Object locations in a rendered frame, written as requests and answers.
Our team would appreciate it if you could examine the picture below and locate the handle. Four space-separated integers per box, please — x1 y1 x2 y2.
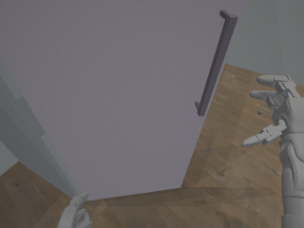
195 9 238 117

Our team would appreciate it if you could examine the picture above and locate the left robot hand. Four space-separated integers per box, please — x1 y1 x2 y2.
56 192 92 228

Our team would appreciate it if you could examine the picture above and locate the fridge door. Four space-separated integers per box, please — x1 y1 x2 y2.
0 0 248 201

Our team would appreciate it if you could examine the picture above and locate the right robot hand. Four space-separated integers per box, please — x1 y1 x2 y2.
241 74 304 147

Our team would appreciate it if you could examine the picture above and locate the robot right forearm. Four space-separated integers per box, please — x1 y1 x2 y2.
279 133 304 228

